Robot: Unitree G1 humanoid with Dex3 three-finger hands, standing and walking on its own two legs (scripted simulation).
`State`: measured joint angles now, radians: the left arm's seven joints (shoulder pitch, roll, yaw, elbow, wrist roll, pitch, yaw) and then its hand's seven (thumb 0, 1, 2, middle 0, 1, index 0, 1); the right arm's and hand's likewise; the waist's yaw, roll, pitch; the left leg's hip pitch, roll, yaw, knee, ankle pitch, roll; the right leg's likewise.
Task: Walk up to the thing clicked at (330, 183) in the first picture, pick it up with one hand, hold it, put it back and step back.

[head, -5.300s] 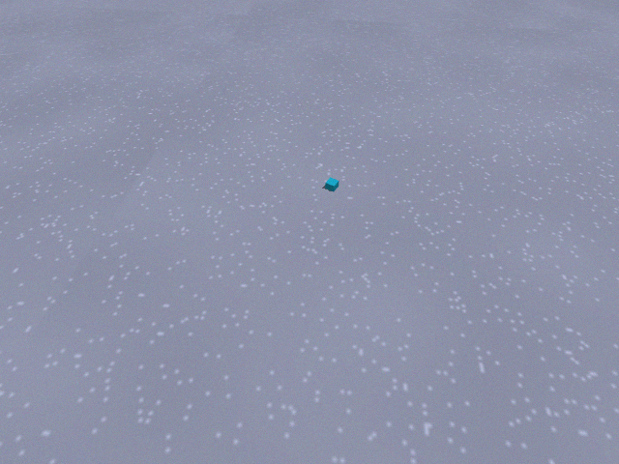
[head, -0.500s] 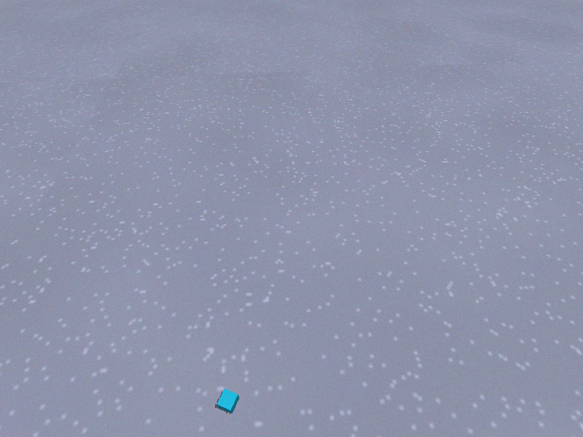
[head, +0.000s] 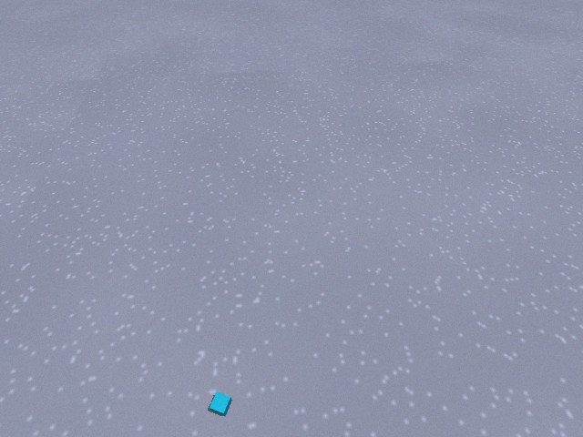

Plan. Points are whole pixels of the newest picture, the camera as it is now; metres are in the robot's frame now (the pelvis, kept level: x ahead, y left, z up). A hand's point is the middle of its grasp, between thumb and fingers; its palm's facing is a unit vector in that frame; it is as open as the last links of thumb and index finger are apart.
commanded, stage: walk up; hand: left
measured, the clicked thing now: (221, 403) +0.38 +0.25 -0.76
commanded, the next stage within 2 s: stand in 0.36 s
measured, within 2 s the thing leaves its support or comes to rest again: neither
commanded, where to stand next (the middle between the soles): +0.00 +0.00 m, yaw +1 degrees
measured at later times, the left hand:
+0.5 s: hand out of the picture +0.08 +0.25 -0.16, palm faces -0.01 -0.94 -0.33, open 7.3 cm
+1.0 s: hand out of the picture +0.06 +0.25 -0.16, palm faces -0.02 -0.94 -0.34, open 7.3 cm
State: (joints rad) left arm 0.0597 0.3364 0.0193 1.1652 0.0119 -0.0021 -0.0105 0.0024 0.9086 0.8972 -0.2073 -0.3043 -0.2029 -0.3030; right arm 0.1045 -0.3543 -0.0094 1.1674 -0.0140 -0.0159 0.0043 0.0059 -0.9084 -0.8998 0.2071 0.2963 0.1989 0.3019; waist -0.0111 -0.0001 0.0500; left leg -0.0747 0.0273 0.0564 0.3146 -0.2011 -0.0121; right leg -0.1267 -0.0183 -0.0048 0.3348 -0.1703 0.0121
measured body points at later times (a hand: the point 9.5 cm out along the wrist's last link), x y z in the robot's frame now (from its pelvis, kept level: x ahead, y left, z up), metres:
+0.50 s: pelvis +0.00 +0.00 +0.00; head +0.01 +0.00 +0.45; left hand +0.08 +0.30 -0.13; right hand +0.08 -0.30 -0.13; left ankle -0.02 +0.12 -0.75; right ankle +0.01 -0.13 -0.75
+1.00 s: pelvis -0.01 +0.00 +0.00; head +0.00 -0.01 +0.45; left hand +0.06 +0.30 -0.13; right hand +0.07 -0.31 -0.13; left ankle -0.02 +0.12 -0.75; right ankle +0.01 -0.13 -0.75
